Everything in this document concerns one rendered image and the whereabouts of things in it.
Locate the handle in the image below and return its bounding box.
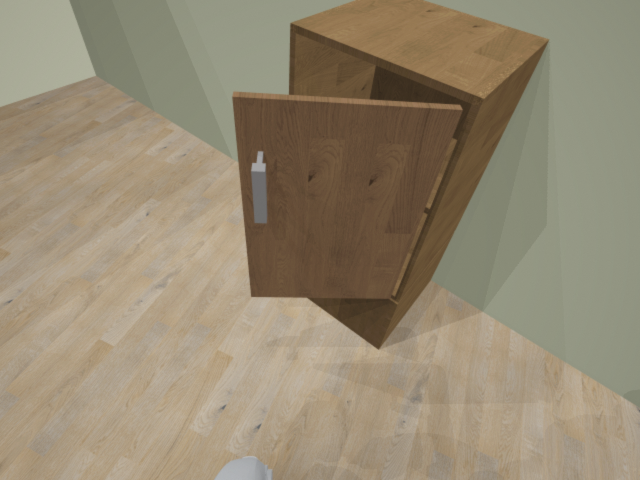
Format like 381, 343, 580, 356
251, 151, 267, 223

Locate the cupboard door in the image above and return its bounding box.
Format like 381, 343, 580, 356
232, 91, 463, 299

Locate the left robot thigh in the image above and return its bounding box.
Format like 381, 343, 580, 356
214, 458, 273, 480

